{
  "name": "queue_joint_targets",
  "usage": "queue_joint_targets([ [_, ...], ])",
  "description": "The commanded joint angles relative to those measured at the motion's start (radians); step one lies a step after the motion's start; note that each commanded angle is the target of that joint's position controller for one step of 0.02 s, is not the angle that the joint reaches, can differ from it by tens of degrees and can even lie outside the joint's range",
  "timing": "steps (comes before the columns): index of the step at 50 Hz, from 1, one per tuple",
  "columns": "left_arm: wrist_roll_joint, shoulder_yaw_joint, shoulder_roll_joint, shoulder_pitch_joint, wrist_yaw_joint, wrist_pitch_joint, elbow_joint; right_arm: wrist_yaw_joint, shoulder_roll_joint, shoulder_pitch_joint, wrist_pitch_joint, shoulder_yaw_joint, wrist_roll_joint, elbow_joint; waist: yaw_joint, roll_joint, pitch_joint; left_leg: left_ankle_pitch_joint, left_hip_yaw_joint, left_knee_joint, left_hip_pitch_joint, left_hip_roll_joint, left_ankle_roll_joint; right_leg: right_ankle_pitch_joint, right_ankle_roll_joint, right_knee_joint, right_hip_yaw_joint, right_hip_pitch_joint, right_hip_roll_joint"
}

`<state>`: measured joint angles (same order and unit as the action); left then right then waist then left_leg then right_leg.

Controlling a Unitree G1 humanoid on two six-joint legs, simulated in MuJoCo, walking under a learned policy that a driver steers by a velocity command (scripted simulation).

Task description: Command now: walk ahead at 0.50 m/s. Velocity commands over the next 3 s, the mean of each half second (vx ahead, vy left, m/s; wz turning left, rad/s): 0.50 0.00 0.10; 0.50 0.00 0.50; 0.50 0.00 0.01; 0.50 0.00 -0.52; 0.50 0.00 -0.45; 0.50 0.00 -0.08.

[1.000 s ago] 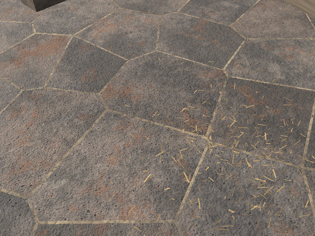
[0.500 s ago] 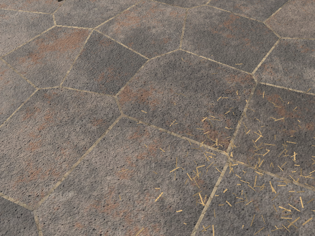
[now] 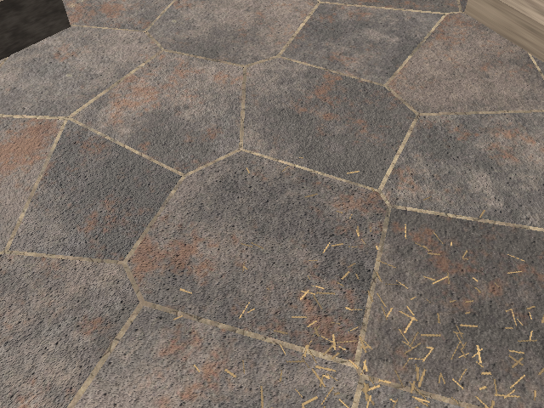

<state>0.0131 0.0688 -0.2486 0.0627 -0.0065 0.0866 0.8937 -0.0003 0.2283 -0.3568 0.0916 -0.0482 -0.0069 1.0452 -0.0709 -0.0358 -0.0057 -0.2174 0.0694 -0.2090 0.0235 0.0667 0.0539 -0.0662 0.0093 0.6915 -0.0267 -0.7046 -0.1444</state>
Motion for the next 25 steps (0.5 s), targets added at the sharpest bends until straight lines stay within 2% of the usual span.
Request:
queue_joint_targets([
  [1,0.008,-0.007,-0.034,-0.123,0.020,0.013,-0.078,-0.009,0.165,-0.032,0.003,-0.031,-0.011,-0.033,-0.005,0.077,0.091,0.192,-0.121,0.076,0.046,-0.274,0.149,-0.033,0.001,-0.108,0.035,0.036,0.038],
  [3,0.010,-0.008,-0.047,-0.156,0.034,0.018,-0.101,-0.011,0.172,-0.057,-0.010,-0.036,-0.012,-0.022,-0.004,0.083,0.097,0.222,-0.132,0.032,-0.039,-0.313,0.140,0.032,0.021,-0.150,0.028,0.021,0.047],
  [5,0.012,0.000,-0.076,-0.123,0.043,0.023,-0.106,-0.013,0.186,-0.047,-0.021,-0.044,-0.013,-0.022,0.031,0.105,0.073,0.341,-0.137,-0.030,-0.093,-0.338,0.120,0.112,0.049,-0.180,0.038,0.086,0.069],
  [6,0.011,0.012,-0.102,-0.058,0.044,0.026,-0.092,-0.014,0.194,-0.024,-0.026,-0.046,-0.012,-0.029,0.074,0.122,0.031,0.509,-0.121,-0.109,-0.100,-0.328,0.105,0.142,0.068,-0.192,0.064,0.190,0.100],
  [7,0.008,0.036,-0.142,0.091,0.041,0.027,-0.047,-0.013,0.181,-0.004,-0.032,-0.041,-0.011,-0.037,0.149,0.115,-0.057,0.652,-0.081,-0.281,-0.070,-0.281,0.081,0.134,0.096,-0.207,0.092,0.387,0.135],
  [8,-0.003,0.060,-0.213,0.289,0.033,0.026,0.002,-0.013,0.145,-0.006,-0.033,-0.025,0.001,-0.058,0.216,0.058,-0.205,0.519,-0.036,-0.560,0.103,-0.225,0.047,0.105,0.153,-0.161,-0.028,0.703,0.027],
  [9,-0.015,0.083,-0.308,0.401,0.031,0.019,0.031,-0.003,0.024,-0.123,-0.012,0.010,0.006,-0.071,0.172,-0.191,-0.349,0.036,-0.010,-0.962,0.526,-0.040,-0.030,0.290,0.315,-0.248,-0.511,1.084,-0.222],
  [10,-0.010,0.055,-0.227,0.403,0.034,0.018,0.027,0.003,0.069,-0.096,0.017,0.003,-0.010,-0.059,0.187,-0.201,-0.406,-0.340,-0.170,-1.109,0.659,-0.021,-0.018,0.354,0.328,-0.380,-0.727,1.127,-0.257],
  [11,-0.002,0.038,-0.172,0.312,0.031,0.020,0.014,0.008,0.145,-0.003,0.033,-0.019,-0.037,-0.086,0.175,-0.152,-0.256,-0.294,-0.179,-1.164,0.751,-0.083,0.001,0.345,0.272,-0.382,-0.572,1.016,-0.223],
  [12,-0.005,0.026,-0.139,0.225,0.029,0.021,-0.011,0.003,0.150,0.065,0.039,-0.019,-0.040,-0.102,0.151,-0.074,-0.160,-0.201,-0.148,-1.131,0.740,-0.140,0.010,0.253,0.240,-0.398,-0.424,0.859,-0.185],
  [13,-0.015,0.018,-0.113,0.163,0.032,0.022,-0.017,-0.004,0.142,0.098,0.035,-0.025,-0.027,-0.106,0.119,-0.021,-0.091,-0.131,-0.134,-1.061,0.697,-0.177,0.009,0.174,0.225,-0.431,-0.328,0.710,-0.149],
  [14,-0.024,0.008,-0.082,0.132,0.036,0.027,-0.018,-0.010,0.132,0.087,0.020,-0.032,-0.018,-0.102,0.082,-0.030,-0.061,-0.087,-0.141,-1.005,0.631,-0.208,0.011,0.129,0.207,-0.464,-0.254,0.614,-0.111],
  [15,-0.027,0.006,-0.069,0.126,0.039,0.029,-0.012,-0.009,0.106,0.058,0.002,-0.030,-0.020,-0.093,0.061,-0.047,-0.053,-0.064,-0.144,-0.976,0.586,-0.217,0.009,0.127,0.204,-0.495,-0.209,0.566,-0.100],
  [16,-0.026,0.009,-0.076,0.138,0.037,0.033,-0.003,-0.010,0.082,0.041,-0.012,-0.028,-0.022,-0.086,0.053,-0.045,-0.044,-0.052,-0.140,-0.953,0.571,-0.222,0.005,0.109,0.209,-0.519,-0.173,0.538,-0.096],
  [17,-0.025,0.012,-0.090,0.153,0.032,0.036,0.007,-0.010,0.075,0.048,-0.022,-0.028,-0.023,-0.088,0.048,-0.041,-0.024,-0.024,-0.142,-0.927,0.588,-0.225,-0.001,0.089,0.213,-0.542,-0.135,0.523,-0.095],
  [19,-0.031,0.020,-0.115,0.184,0.017,0.039,0.023,-0.012,0.082,0.108,-0.031,-0.033,-0.020,-0.110,0.057,-0.023,0.010,0.066,-0.165,-0.849,0.661,-0.221,-0.013,0.066,0.210,-0.570,-0.081,0.534,-0.099],
  [21,-0.032,0.021,-0.118,0.206,0.005,0.037,0.032,-0.007,0.082,0.160,-0.030,-0.038,-0.016,-0.129,0.069,-0.019,0.026,0.172,-0.186,-0.751,0.709,-0.203,-0.020,0.043,0.193,-0.580,-0.023,0.565,-0.093],
  [25,-0.025,0.020,-0.126,0.221,-0.011,0.035,0.034,0.013,0.064,0.276,-0.023,-0.030,-0.011,-0.172,0.101,-0.019,0.061,0.341,-0.120,-0.539,0.669,-0.174,-0.020,0.042,0.153,-0.605,0.101,0.579,-0.072],
])
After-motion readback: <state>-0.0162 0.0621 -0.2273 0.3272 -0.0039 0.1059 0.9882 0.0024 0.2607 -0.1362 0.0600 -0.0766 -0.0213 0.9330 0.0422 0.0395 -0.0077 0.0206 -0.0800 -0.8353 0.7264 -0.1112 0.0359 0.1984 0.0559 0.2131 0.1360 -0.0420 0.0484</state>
